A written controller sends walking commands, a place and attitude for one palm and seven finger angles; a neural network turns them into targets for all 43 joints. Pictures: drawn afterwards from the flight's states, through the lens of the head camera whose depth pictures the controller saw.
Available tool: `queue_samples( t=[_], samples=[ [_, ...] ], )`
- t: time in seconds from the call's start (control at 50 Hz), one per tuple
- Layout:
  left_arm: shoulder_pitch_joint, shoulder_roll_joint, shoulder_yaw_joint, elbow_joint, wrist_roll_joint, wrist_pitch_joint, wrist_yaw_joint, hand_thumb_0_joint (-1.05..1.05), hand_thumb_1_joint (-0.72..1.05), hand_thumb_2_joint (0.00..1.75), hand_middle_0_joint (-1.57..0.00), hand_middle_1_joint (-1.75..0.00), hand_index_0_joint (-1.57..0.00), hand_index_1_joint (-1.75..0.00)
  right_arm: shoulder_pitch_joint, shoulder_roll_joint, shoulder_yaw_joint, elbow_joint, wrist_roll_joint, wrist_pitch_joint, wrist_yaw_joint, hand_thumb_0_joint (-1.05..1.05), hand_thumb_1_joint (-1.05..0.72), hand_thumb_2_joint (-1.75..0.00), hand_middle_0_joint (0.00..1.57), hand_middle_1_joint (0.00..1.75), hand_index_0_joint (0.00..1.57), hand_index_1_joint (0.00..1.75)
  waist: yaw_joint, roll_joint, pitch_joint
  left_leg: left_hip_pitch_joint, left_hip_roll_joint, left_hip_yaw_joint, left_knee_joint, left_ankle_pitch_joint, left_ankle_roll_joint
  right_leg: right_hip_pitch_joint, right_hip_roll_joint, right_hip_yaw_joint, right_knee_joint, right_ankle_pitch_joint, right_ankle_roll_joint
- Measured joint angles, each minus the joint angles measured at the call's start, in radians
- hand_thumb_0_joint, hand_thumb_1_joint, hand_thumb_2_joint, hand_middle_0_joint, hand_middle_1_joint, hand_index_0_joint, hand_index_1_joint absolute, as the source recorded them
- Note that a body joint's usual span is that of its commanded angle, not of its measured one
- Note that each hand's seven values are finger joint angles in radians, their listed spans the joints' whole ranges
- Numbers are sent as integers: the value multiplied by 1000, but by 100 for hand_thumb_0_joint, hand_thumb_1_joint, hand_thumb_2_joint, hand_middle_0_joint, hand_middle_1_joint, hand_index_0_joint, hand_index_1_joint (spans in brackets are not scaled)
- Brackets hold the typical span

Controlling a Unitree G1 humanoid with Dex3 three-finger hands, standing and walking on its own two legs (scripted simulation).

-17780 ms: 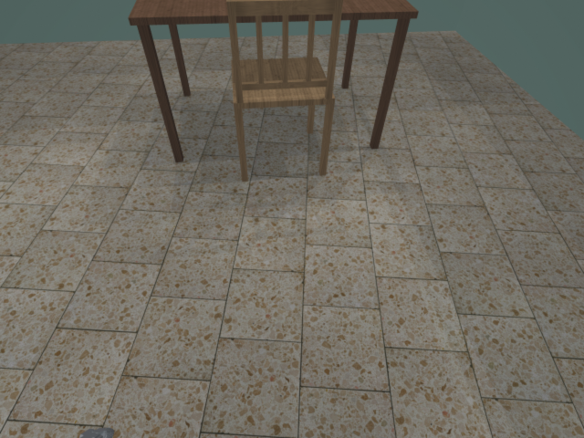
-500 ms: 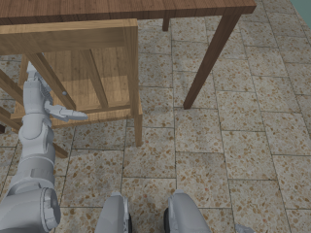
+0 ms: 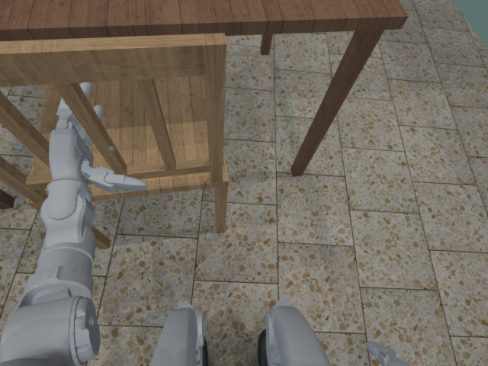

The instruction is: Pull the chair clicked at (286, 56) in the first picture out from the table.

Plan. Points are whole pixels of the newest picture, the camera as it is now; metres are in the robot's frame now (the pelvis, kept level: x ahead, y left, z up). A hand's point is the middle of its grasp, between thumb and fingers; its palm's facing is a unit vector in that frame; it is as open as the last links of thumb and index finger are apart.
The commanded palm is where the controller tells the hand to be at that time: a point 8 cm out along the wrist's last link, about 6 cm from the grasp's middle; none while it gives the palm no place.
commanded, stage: hook a spindle and tug to test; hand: left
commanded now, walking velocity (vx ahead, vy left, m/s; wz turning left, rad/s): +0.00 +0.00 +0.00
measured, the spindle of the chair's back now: (98, 135) +0.49 +0.23 +0.01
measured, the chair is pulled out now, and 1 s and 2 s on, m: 0.00 0.01 0.12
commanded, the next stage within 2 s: step backward, pulling the chair out in 1.26 s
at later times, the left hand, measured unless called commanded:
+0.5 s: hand (109, 145) +0.46 +0.21 +0.02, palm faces +0.16 -0.99 -0.03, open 8.2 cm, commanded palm +0.43 +0.24 +0.03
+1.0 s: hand (113, 151) +0.45 +0.20 +0.02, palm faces +0.14 -0.99 -0.02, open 5.4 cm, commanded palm +0.41 +0.24 +0.03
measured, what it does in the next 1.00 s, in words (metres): stands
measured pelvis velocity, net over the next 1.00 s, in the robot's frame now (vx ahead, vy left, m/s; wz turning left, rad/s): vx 0.02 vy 0.00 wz -0.01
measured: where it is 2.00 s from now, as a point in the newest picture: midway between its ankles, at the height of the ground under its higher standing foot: outside the picture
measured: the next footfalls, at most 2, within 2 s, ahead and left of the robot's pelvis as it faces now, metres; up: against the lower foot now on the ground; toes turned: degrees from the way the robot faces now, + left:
none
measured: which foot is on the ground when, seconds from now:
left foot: down 0.00-1.00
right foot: down 0.00-1.00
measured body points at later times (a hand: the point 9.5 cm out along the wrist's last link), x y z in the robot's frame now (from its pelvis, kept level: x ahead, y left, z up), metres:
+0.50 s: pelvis +0.00 +0.00 +0.00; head +0.15 +0.02 +0.43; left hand +0.44 +0.26 +0.03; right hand +0.07 -0.27 -0.12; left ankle +0.03 +0.10 -0.62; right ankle +0.03 -0.13 -0.62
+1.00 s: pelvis +0.02 +0.00 +0.01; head +0.16 +0.02 +0.44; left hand +0.43 +0.25 +0.03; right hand +0.10 -0.26 -0.11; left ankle +0.03 +0.10 -0.62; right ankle +0.03 -0.13 -0.62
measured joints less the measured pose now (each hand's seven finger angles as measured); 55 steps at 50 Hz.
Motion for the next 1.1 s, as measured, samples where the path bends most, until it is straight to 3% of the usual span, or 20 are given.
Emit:
queue_samples(
  t=[0.2, 0.42, 0.68, 1.1],
  samples=[
    [-4, 6, 12, 10, 4, 1, 19, -1, -43, 33, -30, -82, -28, -83, 8, 6, 2, 5, -2, -4, -1, 0, -90, -90, 20, 30, 21, 30, -4, 0, 3, -2, 1, -1, 2, -1, -3, -4, 2, -1, 5, -2, -3],
    [-17, 7, 3, 20, -8, 0, 25, -1, 4, 53, -45, -132, -41, -132, 17, 0, -6, 22, -3, -5, 0, 0, -90, -90, 20, 30, 21, 30, 4, 1, 4, -3, -2, -5, -2, -2, -4, -2, -1, -4, 1, -6, -4],
    [-4, 3, -3, -2, -16, 10, 21, 1, 71, 82, -45, -139, -45, -144, 8, 3, -10, 13, -2, 2, 4, 0, -90, -90, 20, 30, 21, 30, 4, -1, 1, 5, -2, -6, -7, -7, -3, 7, 0, -5, -8, -9, -3],
    [158, -59, -43, -178, -35, 31, 42, 1, 74, 79, -42, -140, -40, -145, 2, 15, -11, -15, 8, -5, 15, 0, -90, -90, 20, 30, 21, 30, 16, -2, -11, 58, 0, 13, -40, -21, 3, 52, 3, 14, -39, -16, 6]
  ],
)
